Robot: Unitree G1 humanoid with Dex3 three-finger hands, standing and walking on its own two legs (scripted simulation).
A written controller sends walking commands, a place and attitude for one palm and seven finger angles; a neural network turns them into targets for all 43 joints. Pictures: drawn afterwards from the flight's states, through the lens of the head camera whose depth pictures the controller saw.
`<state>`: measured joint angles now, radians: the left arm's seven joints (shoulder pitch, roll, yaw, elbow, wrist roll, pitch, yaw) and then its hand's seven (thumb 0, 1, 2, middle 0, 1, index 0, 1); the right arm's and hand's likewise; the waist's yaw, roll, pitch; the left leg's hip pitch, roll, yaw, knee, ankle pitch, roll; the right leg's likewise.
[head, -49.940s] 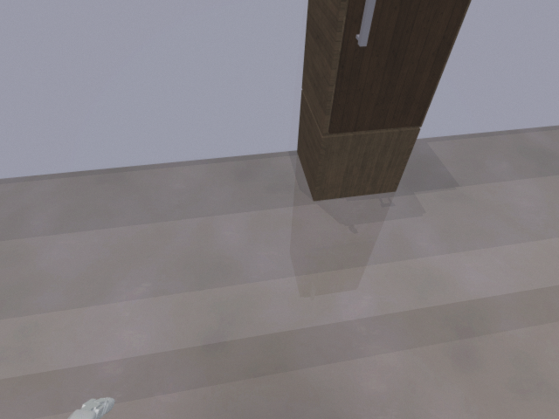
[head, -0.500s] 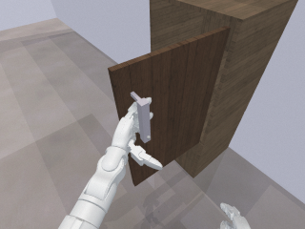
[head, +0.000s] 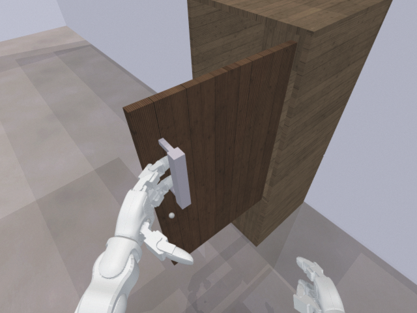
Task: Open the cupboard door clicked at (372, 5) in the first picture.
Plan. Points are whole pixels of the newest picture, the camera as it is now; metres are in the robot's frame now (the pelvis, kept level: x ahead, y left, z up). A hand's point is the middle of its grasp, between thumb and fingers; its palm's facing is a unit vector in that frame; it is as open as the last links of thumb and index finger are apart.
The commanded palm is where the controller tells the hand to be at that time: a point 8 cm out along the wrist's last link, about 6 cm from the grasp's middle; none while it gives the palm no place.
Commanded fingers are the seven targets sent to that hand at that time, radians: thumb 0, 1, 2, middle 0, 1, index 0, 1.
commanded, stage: slide the hand sideways off the handle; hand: left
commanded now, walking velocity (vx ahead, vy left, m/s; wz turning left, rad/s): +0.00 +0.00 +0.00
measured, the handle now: (174, 174) +0.34 +0.10 +0.11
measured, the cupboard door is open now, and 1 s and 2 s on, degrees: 88 87 87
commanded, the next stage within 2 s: draw the hand back to the body in 0.44 s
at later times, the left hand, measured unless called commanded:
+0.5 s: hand (128, 244) +0.20 +0.15 +0.10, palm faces -0.05 -1.00 -0.04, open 16.3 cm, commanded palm +0.19 +0.20 +0.10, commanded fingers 0.00 -0.50 0.30 -0.15 -0.30 -0.15 -0.30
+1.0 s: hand (91, 242) +0.20 +0.20 +0.12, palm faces -0.02 -1.00 -0.06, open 16.3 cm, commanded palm +0.17 +0.25 +0.13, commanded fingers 0.00 -0.36 0.36 -0.16 -0.30 -0.16 -0.30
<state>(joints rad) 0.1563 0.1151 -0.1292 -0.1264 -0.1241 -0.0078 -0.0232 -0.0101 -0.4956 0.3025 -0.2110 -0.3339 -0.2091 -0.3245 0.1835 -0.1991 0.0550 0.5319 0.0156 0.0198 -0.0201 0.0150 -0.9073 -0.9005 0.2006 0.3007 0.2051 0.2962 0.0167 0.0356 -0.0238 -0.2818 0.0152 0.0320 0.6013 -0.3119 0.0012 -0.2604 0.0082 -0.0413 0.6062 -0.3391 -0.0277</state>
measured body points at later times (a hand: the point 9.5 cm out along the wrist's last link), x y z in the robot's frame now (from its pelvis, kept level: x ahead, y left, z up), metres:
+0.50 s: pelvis +0.00 -0.01 -0.01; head -0.01 -0.03 +0.44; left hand +0.20 +0.20 +0.10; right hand +0.19 -0.24 -0.08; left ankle +0.00 +0.12 -0.73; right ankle -0.01 -0.10 -0.73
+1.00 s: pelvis -0.01 +0.02 +0.00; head -0.02 +0.01 +0.45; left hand +0.19 +0.25 +0.13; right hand +0.19 -0.18 -0.06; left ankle +0.00 +0.12 -0.73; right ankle -0.01 -0.10 -0.73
